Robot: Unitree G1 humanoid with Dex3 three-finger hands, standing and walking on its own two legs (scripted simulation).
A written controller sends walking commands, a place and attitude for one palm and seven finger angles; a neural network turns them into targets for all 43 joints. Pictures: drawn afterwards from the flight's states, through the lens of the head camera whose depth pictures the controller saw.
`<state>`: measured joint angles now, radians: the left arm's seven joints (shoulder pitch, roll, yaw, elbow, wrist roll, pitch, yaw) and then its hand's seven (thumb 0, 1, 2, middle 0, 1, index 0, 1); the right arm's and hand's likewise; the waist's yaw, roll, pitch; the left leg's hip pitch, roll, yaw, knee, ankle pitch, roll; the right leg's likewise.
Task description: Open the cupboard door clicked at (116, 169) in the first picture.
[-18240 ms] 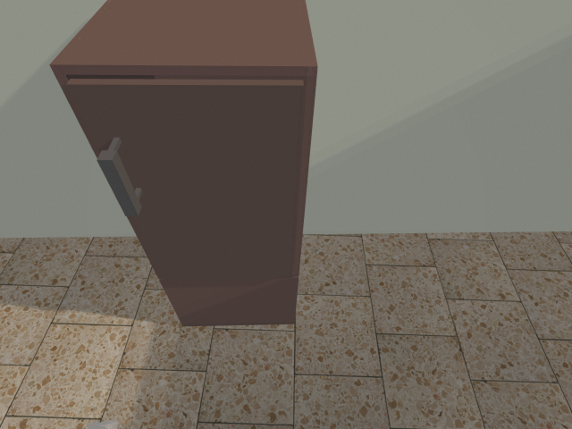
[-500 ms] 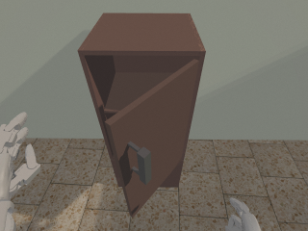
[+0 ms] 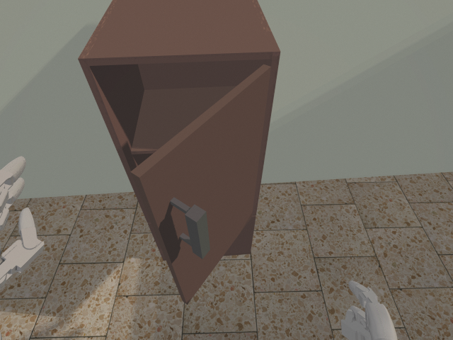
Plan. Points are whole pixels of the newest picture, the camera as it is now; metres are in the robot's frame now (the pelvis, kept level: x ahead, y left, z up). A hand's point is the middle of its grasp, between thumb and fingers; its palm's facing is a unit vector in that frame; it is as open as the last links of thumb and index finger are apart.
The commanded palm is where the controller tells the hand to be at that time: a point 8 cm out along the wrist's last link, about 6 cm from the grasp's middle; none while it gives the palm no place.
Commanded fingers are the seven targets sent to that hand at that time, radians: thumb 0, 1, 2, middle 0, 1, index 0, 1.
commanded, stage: step back with the hand held close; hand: left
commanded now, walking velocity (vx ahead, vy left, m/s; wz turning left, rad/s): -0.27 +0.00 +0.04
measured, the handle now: (189, 228) +0.31 +0.09 +0.02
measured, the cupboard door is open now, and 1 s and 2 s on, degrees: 50 50 50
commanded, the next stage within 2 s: stop stepping back and stand still in 1.04 s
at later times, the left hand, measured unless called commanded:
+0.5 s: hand out of the picture +0.13 +0.29 +0.16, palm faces +0.46 -0.75 -0.47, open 7.4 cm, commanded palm +0.06 +0.32 +0.17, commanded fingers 0.00 0.90 0.90 -0.20 -0.30 -0.20 -0.30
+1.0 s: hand out of the picture +0.07 +0.30 +0.17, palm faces +0.42 -0.84 -0.34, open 7.4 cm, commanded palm +0.01 +0.33 +0.17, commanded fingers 0.00 0.90 0.90 -0.20 -0.30 -0.20 -0.30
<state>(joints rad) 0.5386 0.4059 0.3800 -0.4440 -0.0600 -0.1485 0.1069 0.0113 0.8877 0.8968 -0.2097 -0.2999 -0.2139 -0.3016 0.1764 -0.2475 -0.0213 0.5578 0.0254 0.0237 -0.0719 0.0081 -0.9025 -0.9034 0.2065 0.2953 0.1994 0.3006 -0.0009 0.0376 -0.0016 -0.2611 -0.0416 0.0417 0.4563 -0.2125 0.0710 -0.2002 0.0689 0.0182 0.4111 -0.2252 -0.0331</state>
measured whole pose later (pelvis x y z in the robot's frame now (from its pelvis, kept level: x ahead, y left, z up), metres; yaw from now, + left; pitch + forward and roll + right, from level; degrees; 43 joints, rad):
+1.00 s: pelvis -0.13 +0.03 +0.00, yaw +0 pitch +6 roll -7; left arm 0.50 0.42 0.43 -0.59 -0.07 -0.23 0.14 0.01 0.89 0.90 -0.21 -0.30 -0.21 -0.30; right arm 0.17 -0.14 0.01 0.64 -0.03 -0.12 -0.03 0.01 -0.90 -0.90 0.21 0.30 0.20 0.30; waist 0.02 0.00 -0.06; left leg -0.47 0.03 0.05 0.23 0.12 0.07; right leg -0.14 0.09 -0.05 0.69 -0.57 -0.03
